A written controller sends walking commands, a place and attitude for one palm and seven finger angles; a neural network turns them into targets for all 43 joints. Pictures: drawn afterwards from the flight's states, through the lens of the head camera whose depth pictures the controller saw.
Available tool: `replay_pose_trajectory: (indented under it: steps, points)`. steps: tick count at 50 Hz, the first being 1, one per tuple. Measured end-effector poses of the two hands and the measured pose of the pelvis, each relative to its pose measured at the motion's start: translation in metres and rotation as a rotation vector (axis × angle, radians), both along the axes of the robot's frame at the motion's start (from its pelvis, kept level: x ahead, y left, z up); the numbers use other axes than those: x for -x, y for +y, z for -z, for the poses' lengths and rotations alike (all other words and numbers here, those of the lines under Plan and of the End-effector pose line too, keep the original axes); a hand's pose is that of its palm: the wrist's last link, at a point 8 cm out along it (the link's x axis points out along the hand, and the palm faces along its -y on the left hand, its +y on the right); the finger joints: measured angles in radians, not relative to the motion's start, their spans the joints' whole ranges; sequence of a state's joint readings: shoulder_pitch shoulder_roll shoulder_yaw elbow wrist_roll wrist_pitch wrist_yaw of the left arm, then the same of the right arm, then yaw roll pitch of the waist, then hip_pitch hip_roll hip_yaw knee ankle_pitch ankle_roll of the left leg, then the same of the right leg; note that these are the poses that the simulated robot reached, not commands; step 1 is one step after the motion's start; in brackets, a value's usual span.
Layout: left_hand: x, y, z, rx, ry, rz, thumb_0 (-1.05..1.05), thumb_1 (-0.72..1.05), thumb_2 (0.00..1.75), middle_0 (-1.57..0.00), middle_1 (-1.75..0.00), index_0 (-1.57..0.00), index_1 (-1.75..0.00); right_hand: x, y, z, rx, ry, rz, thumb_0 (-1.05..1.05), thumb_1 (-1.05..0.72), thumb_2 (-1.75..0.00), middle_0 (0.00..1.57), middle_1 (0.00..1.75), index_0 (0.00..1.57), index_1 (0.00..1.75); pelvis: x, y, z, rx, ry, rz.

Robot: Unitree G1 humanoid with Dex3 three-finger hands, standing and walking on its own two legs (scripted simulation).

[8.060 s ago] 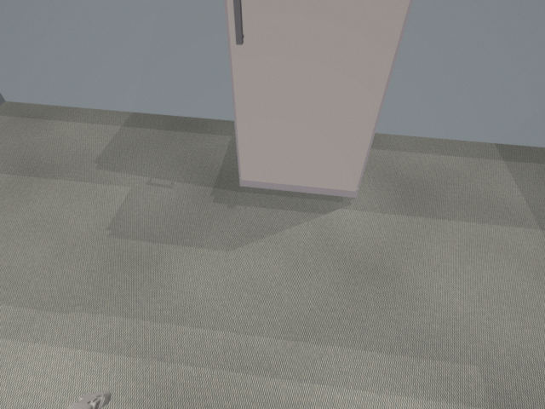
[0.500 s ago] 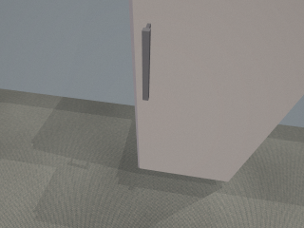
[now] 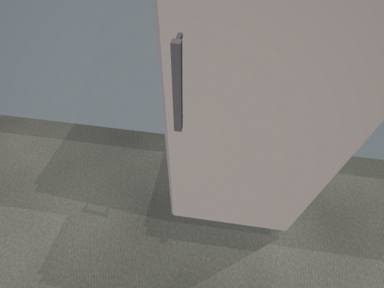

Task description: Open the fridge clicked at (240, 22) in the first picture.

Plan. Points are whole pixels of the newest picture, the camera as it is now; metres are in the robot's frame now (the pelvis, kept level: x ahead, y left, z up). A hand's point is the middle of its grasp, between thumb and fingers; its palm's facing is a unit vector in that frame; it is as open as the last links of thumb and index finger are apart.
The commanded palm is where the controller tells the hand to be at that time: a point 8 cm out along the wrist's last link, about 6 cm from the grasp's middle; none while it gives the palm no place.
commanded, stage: shuffle to correct the standing spot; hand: left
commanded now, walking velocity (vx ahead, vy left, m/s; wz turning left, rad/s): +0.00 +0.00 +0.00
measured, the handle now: (178, 87) +0.54 +0.07 +0.13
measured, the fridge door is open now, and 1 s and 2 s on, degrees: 0 0 0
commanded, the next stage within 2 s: come to a stop and stand still in 0.30 s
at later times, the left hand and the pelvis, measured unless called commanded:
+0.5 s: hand out of the picture +0.02 +0.13 -0.18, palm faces +0.01 -0.99 -0.17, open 7.4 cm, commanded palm none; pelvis +0.05 -0.04 -0.01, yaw -4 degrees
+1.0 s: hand out of the picture +0.11 +0.17 -0.18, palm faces -0.08 -0.95 -0.30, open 7.3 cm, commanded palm none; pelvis +0.05 -0.03 -0.02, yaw -6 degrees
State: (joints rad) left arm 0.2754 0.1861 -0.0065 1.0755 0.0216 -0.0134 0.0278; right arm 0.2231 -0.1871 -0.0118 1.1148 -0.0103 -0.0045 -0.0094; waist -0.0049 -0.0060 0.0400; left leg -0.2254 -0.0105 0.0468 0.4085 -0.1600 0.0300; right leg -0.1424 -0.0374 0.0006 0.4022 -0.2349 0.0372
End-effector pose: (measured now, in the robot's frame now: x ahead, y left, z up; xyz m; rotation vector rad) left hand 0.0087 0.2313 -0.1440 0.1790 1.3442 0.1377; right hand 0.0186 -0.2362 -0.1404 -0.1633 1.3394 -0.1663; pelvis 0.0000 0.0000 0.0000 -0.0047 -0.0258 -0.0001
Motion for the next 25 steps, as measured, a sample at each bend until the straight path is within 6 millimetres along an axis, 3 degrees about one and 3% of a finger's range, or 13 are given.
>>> replay_pose_trajectory:
  steps: [12, 20, 25]
  points:
    - [0.002, -0.008, 0.004, 0.02, 0.065, 0.005, 0.0, 0.91, 0.9, -0.2, -0.3, -0.2, -0.29, 0.002, 0.001, 0.004, -0.007, 0.015, 0.05, 0.01, -0.91, -0.9, 0.2, 0.3, 0.2, 0.3, -0.012, -0.005, 0.003, -0.013, 0.015, 0.04]
    - [-0.003, -0.035, 0.004, 0.016, 0.099, 0.001, 0.0, 0.91, 0.9, -0.19, -0.3, -0.2, -0.29, 0.008, -0.022, 0.017, -0.016, 0.052, 0.111, 0.01, -0.91, -0.9, 0.21, 0.3, 0.2, 0.3, -0.032, -0.03, 0.01, -0.002, 0.027, 0.075]
    - [-0.005, -0.055, 0.004, 0.04, 0.121, -0.035, 0.0, 0.91, 0.9, -0.19, -0.3, -0.2, -0.29, -0.017, -0.031, 0.01, -0.004, 0.068, 0.088, 0.01, -0.91, -0.9, 0.2, 0.3, 0.2, 0.3, -0.051, -0.036, 0.006, 0.006, 0.03, 0.064]
